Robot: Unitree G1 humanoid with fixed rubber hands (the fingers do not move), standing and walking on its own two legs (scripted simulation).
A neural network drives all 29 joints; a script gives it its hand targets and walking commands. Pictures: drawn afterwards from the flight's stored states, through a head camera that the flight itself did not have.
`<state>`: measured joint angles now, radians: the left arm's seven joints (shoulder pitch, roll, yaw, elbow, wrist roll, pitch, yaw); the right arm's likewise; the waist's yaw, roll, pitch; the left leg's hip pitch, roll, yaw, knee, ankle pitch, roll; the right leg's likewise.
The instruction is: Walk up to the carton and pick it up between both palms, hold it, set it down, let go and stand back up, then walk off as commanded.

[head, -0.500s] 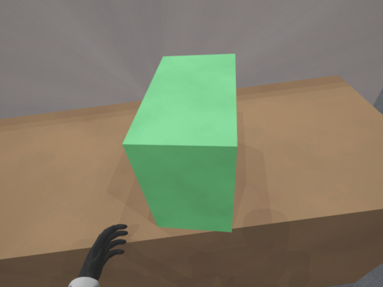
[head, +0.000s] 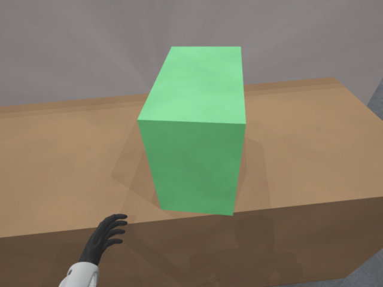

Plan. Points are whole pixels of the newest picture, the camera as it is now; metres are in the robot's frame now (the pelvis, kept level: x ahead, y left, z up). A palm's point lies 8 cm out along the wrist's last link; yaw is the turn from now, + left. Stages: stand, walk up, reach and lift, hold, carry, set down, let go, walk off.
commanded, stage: walk off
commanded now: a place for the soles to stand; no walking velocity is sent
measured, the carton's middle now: (201, 127) +0.49 +0.01 +0.10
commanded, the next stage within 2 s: none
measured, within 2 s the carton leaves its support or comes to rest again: neither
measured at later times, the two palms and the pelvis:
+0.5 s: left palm out of the picture -0.02 +0.29 -0.13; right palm out of the picture -0.02 -0.30 -0.13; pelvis -0.10 +0.00 -0.02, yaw +1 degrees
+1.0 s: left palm out of the picture -0.10 +0.29 -0.14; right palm out of the picture -0.11 -0.30 -0.12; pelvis -0.19 +0.00 -0.03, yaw -1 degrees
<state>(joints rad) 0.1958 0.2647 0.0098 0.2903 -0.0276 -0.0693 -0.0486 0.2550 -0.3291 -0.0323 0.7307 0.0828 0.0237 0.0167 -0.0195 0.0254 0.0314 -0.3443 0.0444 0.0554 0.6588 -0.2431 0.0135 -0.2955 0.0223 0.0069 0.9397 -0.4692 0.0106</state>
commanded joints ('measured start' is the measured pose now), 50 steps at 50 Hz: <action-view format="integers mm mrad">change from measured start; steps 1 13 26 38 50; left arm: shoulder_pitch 165 -13 -41 75 133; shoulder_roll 299 353 315 349 364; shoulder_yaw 140 117 93 118 141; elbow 177 263 286 348 354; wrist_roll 64 77 59 53 68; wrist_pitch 93 81 117 124 116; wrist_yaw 42 88 82 88 66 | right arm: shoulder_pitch -84 44 160 27 -64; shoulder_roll -339 -266 -284 -314 -337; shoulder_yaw -113 -107 -101 -103 -98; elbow -263 -116 -49 -132 -147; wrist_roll -156 -103 -121 -121 -132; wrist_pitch -24 40 -6 -26 -9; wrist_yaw -28 -53 -47 -62 -46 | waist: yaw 46 50 -37 -18 8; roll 69 -223 -10 32 130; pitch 111 86 -15 13 40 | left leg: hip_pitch -244 -257 139 189 -112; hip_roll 278 -190 31 220 199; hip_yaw -306 -247 -333 -614 -521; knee -215 558 -145 -184 -254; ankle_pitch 284 -246 -26 141 -163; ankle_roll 252 7 89 170 237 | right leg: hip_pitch -26 19 -206 -346 -114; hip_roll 13 -251 -97 85 4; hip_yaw -12 380 123 212 67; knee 118 -510 -3 370 172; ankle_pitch -46 491 223 -89 -103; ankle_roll -10 -87 -75 -16 -21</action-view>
